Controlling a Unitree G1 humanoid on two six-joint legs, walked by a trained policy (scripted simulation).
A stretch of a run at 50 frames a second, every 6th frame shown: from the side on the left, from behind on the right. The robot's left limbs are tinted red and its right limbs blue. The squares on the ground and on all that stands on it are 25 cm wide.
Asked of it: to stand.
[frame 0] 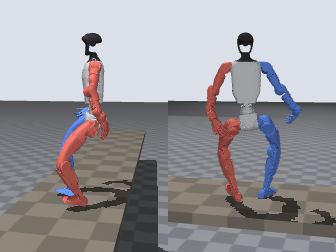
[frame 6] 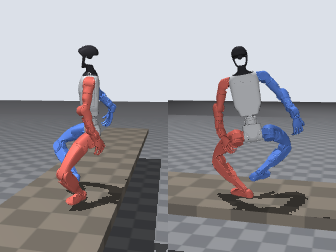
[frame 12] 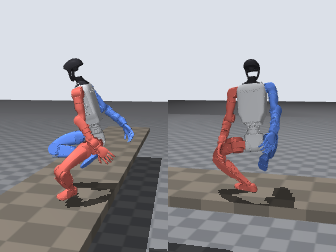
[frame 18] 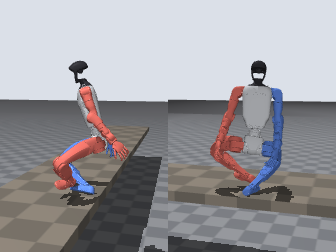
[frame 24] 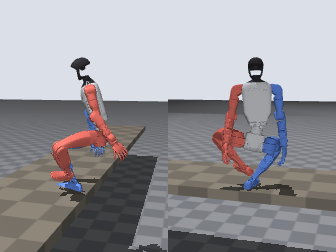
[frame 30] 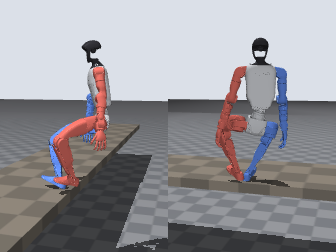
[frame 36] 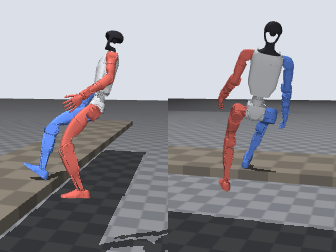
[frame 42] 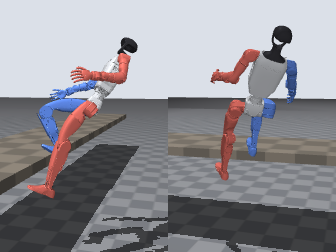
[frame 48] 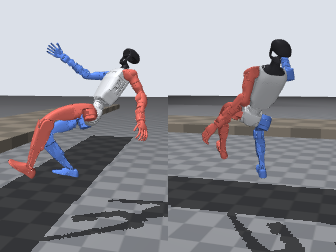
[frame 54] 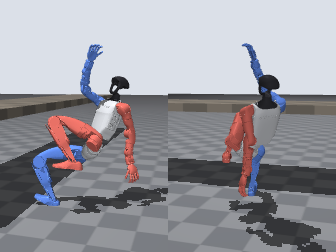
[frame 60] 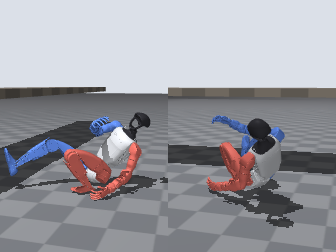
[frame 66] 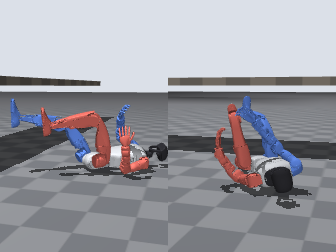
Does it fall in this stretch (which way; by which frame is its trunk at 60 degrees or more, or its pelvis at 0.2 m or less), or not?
yes: goes over backward; its pelvis at 0.2 m or less by frame 60
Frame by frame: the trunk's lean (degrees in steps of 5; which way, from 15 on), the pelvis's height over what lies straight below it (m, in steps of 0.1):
0: 0, 0.7
6: 10, 0.6
12: 20 forward, 0.5
18: 15 forward, 0.5
24: 20 forward, 1.2
30: 10, 1.3
36: 20 backward and to its right, 1.3
42: 40 backward and to its right, 1.2
48: 40 backward and to its right, 0.9
54: 25 backward, 0.5
60: 40 backward, 0.1
66: 85 backward, 0.1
